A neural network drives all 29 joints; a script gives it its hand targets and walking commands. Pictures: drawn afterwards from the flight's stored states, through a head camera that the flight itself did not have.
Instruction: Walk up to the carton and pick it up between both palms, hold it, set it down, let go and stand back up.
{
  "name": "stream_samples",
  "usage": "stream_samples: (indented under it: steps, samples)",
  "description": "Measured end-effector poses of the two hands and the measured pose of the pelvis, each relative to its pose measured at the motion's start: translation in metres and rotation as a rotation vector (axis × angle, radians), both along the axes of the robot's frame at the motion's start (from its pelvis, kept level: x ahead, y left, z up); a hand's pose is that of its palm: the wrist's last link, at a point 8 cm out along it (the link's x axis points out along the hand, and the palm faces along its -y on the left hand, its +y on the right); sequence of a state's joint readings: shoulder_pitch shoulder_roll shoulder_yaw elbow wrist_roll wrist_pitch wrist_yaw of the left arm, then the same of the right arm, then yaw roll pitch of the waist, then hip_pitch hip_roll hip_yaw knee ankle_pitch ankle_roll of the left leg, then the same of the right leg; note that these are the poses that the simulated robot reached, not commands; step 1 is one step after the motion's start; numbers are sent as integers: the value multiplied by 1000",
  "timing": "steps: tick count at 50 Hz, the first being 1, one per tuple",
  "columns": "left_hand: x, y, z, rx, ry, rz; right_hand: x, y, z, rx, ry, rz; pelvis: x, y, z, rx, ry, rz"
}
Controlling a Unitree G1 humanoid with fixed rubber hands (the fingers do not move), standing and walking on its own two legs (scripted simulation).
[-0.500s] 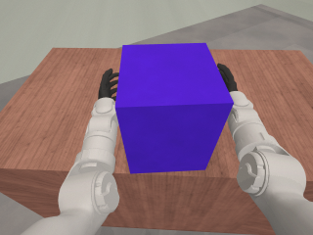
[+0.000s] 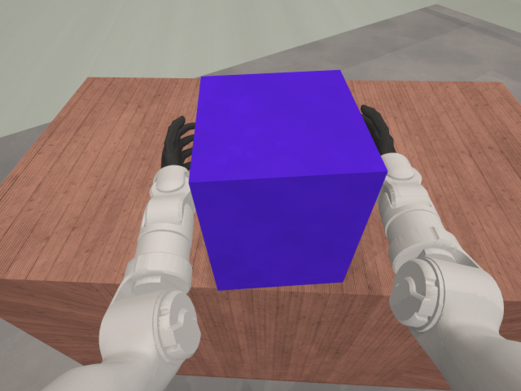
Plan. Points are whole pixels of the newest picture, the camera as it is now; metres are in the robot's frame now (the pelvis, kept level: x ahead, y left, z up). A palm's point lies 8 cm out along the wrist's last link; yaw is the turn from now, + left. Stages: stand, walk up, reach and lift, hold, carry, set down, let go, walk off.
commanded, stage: set down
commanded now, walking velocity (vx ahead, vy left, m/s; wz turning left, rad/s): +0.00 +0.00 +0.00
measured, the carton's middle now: (276, 185) +0.42 +0.03 +0.08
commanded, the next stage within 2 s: none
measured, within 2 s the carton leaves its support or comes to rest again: neither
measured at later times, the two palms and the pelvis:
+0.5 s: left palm (176, 174) +0.40 +0.19 +0.12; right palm (385, 159) +0.46 -0.14 +0.12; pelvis +0.00 +0.00 +0.00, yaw +0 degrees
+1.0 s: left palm (154, 211) +0.33 +0.21 +0.11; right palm (417, 186) +0.41 -0.18 +0.11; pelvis -0.02 -0.01 +0.00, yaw +0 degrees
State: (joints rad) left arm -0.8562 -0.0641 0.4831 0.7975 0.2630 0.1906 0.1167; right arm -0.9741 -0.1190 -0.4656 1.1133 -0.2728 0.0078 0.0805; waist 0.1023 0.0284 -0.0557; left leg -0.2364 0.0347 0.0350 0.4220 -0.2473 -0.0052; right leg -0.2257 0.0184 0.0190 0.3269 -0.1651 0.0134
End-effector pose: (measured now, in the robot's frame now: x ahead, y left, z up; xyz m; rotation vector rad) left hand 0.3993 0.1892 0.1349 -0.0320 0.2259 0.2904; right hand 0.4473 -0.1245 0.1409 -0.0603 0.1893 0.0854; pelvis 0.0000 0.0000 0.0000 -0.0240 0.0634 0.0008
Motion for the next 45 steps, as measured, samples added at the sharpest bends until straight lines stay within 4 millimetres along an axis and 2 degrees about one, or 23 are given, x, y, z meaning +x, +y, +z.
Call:
stream_samples:
  steps: [4,11,16,24,31,38,45]
  samples:
    - [0,1,-5,7,19,11,0,-1,-1,7,2,4,0,0,0,0,0,0]
    - [1,2,-10,75,53,22,-1,-4,-13,121,54,-37,-1,0,0,0,1,0]
    - [2,5,-12,81,81,24,3,-4,-19,117,87,-40,-1,0,0,0,15,0]
    - [4,5,-18,76,98,31,12,-14,-20,111,95,-63,1,-2,0,1,39,-1]
    - [6,5,-7,71,54,36,16,-29,-16,98,86,-73,2,-5,0,1,44,-3]
    - [-6,7,-16,66,58,13,9,-41,-12,71,73,-80,-2,-6,0,1,39,-4]
    - [-37,15,-28,63,50,21,-12,-50,-17,68,51,-63,-11,-7,0,1,26,-3]
